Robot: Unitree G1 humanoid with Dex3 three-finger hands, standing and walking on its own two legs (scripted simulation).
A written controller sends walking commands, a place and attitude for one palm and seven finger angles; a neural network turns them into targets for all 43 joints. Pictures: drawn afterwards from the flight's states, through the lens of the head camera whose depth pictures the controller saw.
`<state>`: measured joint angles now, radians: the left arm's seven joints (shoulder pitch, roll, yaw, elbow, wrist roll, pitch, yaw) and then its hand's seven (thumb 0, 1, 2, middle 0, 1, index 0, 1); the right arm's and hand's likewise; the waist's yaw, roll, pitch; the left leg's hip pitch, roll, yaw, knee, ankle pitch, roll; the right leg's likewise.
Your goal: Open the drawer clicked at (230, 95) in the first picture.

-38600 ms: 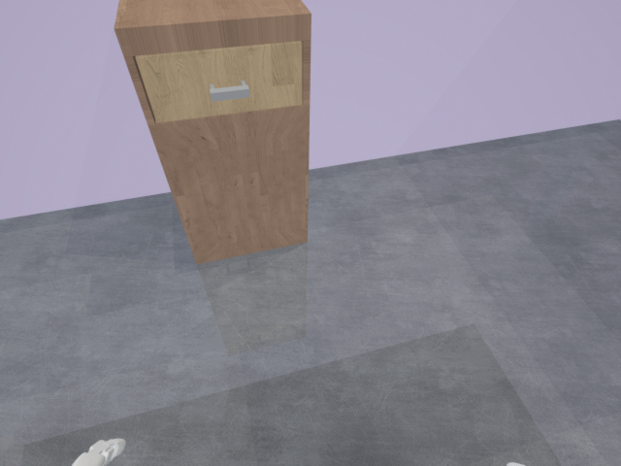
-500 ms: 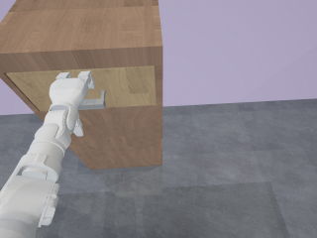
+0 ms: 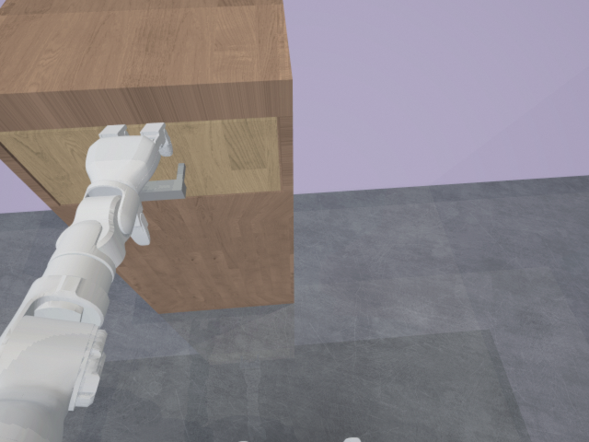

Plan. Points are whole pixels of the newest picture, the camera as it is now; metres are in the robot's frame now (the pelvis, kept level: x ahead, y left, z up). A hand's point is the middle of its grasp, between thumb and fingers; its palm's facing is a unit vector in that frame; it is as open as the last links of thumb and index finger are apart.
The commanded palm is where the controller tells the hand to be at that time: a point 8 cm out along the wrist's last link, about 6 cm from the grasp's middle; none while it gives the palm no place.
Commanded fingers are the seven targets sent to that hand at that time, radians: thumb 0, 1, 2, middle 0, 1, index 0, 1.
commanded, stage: re-aim the fingers above the handle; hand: left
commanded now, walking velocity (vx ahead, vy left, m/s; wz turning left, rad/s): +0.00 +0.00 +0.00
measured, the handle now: (154, 180) +0.52 +0.22 -0.01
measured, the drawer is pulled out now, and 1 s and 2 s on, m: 0.00 0.00 0.00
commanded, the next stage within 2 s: lower the fingers behind the handle in 1.42 s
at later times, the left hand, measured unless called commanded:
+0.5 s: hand (123, 183) +0.48 +0.24 +0.05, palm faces -0.07 +0.01 -1.00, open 13.7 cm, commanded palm +0.46 +0.24 +0.11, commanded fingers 0.00 -0.50 0.30 -0.30 -1.20 -0.30 -1.20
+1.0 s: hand (126, 181) +0.48 +0.24 +0.05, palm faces -0.06 -0.01 -1.00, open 13.7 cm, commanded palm +0.46 +0.23 +0.11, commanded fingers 0.00 -0.50 0.30 -0.30 -1.20 -0.30 -1.20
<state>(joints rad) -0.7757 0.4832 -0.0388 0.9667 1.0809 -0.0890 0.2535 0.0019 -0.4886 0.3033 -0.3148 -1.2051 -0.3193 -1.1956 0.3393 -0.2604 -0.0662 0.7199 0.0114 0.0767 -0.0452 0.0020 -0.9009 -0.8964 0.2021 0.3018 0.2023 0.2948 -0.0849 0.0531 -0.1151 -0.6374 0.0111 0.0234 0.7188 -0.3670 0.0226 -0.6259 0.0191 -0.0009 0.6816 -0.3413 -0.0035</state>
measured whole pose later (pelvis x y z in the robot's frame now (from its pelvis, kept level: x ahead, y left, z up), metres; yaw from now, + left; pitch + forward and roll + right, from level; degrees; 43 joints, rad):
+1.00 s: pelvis -0.01 +0.01 +0.00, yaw +0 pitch +17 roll -2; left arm -0.86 0.50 -0.05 1.04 1.08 -0.04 0.23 0.00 -0.49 0.30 -0.32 -1.21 -0.34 -1.21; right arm 0.36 -0.25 -0.05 0.72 0.00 0.06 -0.03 0.00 -0.90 -0.90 0.20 0.30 0.20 0.29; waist -0.10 0.06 -0.12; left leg -0.69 0.01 0.02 0.75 -0.37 0.04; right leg -0.67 0.01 0.00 0.69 -0.33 0.01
